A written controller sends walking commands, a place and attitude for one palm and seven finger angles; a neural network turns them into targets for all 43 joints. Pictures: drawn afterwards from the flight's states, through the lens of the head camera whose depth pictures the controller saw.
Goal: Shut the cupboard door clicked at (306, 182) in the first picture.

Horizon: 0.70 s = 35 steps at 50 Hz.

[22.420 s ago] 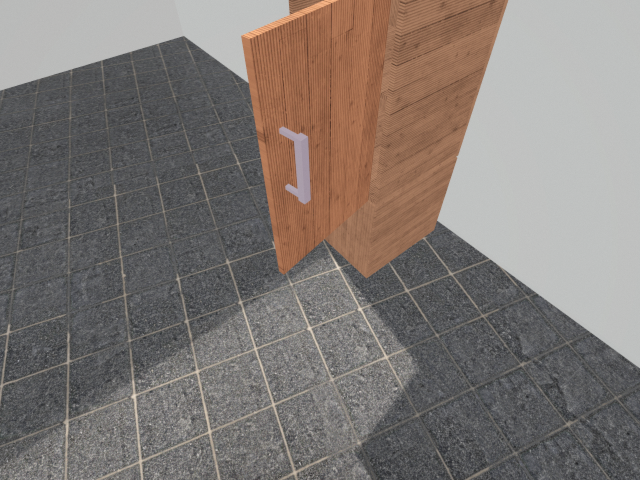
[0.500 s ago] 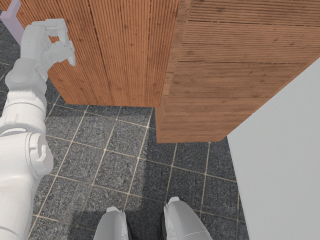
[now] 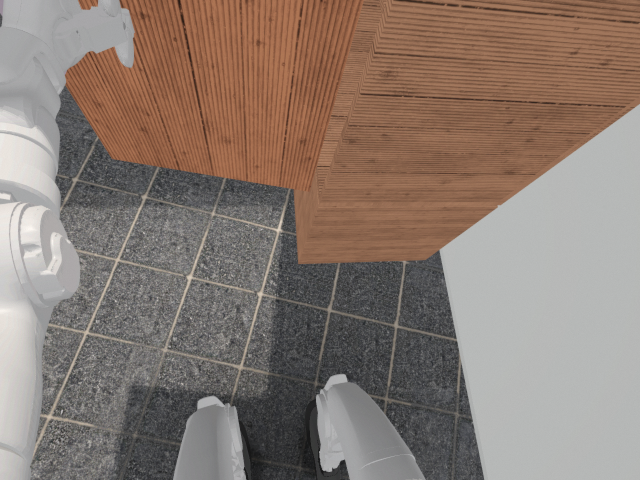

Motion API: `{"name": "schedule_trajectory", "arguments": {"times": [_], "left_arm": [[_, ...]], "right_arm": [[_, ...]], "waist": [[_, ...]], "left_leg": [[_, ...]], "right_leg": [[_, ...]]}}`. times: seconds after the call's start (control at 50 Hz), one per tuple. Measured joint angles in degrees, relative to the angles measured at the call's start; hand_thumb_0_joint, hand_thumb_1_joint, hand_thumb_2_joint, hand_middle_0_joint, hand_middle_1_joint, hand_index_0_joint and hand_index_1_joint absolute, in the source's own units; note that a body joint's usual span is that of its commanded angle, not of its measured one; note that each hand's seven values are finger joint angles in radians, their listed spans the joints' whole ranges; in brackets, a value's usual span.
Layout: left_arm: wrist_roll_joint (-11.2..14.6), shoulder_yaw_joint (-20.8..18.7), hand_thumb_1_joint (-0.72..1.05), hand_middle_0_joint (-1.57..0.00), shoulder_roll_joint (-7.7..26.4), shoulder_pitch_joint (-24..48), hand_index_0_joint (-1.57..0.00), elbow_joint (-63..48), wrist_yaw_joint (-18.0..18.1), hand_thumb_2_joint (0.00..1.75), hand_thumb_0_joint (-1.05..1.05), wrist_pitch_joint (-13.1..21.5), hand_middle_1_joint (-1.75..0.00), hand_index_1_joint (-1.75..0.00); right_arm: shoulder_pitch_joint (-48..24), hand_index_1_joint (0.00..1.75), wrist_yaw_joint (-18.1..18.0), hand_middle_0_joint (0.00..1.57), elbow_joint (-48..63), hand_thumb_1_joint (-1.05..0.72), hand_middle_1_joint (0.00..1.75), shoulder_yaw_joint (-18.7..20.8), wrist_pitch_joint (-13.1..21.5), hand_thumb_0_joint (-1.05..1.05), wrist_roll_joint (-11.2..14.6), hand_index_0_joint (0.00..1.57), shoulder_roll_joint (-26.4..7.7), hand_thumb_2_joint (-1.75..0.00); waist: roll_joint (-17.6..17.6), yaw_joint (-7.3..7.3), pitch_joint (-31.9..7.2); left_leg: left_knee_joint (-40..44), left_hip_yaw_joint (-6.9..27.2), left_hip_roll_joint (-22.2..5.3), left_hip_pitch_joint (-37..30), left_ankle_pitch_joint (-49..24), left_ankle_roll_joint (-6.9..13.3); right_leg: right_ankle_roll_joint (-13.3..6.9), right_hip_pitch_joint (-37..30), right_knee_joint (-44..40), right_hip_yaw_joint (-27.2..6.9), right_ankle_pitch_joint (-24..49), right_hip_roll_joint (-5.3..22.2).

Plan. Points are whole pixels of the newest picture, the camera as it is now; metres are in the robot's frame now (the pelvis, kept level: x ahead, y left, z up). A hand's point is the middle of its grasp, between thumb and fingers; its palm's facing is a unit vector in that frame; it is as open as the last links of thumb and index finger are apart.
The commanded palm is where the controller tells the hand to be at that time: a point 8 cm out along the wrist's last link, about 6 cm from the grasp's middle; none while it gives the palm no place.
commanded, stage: push the door shut along its arc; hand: left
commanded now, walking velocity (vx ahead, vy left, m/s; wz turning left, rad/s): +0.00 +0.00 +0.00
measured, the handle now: out of the picture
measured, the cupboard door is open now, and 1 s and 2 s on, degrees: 80 71 71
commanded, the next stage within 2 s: pull the fist back off the door in 0.06 s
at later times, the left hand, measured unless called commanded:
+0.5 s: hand (161, 21) +0.61 +0.09 +0.09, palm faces +0.10 -0.99 -0.02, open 3.1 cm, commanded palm +0.57 +0.13 +0.10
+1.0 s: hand (154, 91) +0.51 +0.09 +0.11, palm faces +0.06 -1.00 -0.02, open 3.1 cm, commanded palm +0.49 +0.14 +0.10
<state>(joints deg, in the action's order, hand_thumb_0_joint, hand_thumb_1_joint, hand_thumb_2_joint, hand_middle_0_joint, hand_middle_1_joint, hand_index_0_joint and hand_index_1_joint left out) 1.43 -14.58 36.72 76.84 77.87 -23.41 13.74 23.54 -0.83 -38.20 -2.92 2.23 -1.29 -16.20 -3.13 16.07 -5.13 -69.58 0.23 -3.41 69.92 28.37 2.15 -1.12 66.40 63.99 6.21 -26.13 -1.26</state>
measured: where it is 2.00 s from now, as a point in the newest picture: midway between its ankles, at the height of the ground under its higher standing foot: (283, 470)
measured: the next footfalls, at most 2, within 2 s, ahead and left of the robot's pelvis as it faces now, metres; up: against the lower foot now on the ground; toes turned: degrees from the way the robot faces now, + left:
none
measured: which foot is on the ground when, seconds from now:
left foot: down 0.00-1.00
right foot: down 0.00-1.00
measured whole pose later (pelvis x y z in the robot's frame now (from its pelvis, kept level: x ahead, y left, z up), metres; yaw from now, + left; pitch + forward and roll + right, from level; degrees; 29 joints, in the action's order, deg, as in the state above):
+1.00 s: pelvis +0.02 -0.01 +0.03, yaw +2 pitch +21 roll -2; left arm 1.6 -12.8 12.4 47.4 60.8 4.2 29.0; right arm 20.4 3.9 -37.1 1.9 -0.8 -2.8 -16.0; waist -2.2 8.5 -7.5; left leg -60.2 -1.1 -2.4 54.0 27.2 0.8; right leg -1.8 52.1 57.4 4.8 -26.3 -0.7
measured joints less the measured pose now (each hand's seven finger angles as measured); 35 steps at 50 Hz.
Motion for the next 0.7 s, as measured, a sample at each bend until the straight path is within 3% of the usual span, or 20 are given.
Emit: {"name": "schedule_trajectory", "arguments": {"times": [0.18,0.2,0.28,0.34,0.38,0.44,0.56,0.7], "left_arm": [[-1.55,1.12,0.98,-1.3,1.25,5.8,-1.3,0.81,0.28,0.99,0.03,-2.1,-1.5,-1.5],[-1.26,-0.96,0.98,-1.3,0.76,6.17,-1.3,0.88,1.84,0.98,0.03,-2.68,-1.5,-1.5],[-0.08,-6.52,0.92,-1.3,-4.05,5.08,-1.3,-1.2,17.27,0.95,0.03,-3.51,-1.5,-1.5],[-3.94,-7.16,0.9,-1.3,-7.47,1.71,-1.3,-4.16,28.07,0.93,0.02,-1.87,-1.5,-1.5],[-7.05,-6.41,0.9,-1.29,-8.79,-1.1,-1.3,-5.72,31.61,0.92,0.02,-0.18,-1.5,-1.5],[-8.26,-6.44,0.9,-1.29,-9.89,-4.23,-1.3,-6.07,31.81,0.91,0.02,1.79,-1.5,-1.5],[-5.37,-10.33,0.9,-1.3,-10.36,-8.98,-1.3,-5.01,28.59,0.91,0.02,3.34,-1.5,-1.5],[-2.61,-6.55,0.9,-1.3,-12.28,-16.62,-1.3,-7.62,26.67,0.9,0.02,7.66,-1.5,-1.5]], "right_arm": [[-0.21,0.3,0.1,0.2,-1.13,-0.91,0.3,-0.37,0.75,0.0,-0.85,0.2,0.7,-0.9],[0.14,0.3,0.16,0.2,-0.78,-0.91,0.3,-0.38,0.73,0.0,-1.15,0.2,0.73,-0.9],[2.32,0.3,2.45,0.2,0.94,-0.91,0.3,-0.29,0.6,0.0,-2.9,0.2,1.47,-0.9],[3.6,0.3,4.91,0.2,1.87,-0.91,0.3,-0.28,0.21,0.0,-4.52,0.2,2.35,-0.9],[3.98,0.3,6.28,0.2,2.03,-0.91,0.3,-0.16,-0.29,0.0,-5.04,0.2,2.95,-0.9],[3.98,0.3,7.05,0.2,1.71,-0.91,0.3,-0.13,-1.36,0.0,-4.74,0.2,3.68,-0.9],[4.65,0.3,6.12,0.2,2.22,-0.91,0.3,0.11,-2.49,0.0,-3.3,0.2,3.5,-0.9],[5.35,0.3,6.01,0.2,2.01,-0.91,0.3,1.77,-3.02,0.0,-2.43,0.2,1.94,-0.9]], "waist": [[-0.27,1.48,-0.01],[-0.54,1.46,-0.05],[-1.08,0.79,-0.7],[-1.28,0.48,-1.31],[-1.46,0.44,-1.45],[-1.49,0.49,-1.16],[-1.39,0.11,-1.47],[-0.67,-3.09,-2.2]], "left_leg": [[-2.53,0.32,-0.02,4.15,0.62,0.12],[-2.76,0.44,-0.09,4.58,0.7,0.11],[-2.44,0.27,-0.11,5.09,0.62,-0.06],[-1.57,-0.08,-0.16,4.43,0.47,-0.21],[-0.92,-0.31,-0.25,3.46,0.45,-0.32],[0.59,-0.7,-0.42,1.03,0.3,-0.5],[5.15,-1.56,-0.82,-5.18,-0.56,-0.91],[9.17,-1.83,-0.51,-11.66,-1.17,-1.38]], "right_leg": [[0.02,3.99,2.37,0.28,-0.6,0.06],[0.01,4.33,2.46,0.38,-0.62,-0.02],[0.15,4.97,2.24,0.19,-0.53,-0.04],[0.11,4.61,1.72,-0.17,-0.45,-0.1],[0.0,3.86,1.25,-0.4,-0.44,-0.21],[-0.18,1.78,0.06,-0.81,-0.28,-0.43],[-0.51,-3.77,-3.99,-1.68,0.65,-1.03],[-0.85,-9.9,-7.24,-1.97,0.81,-0.94]]}}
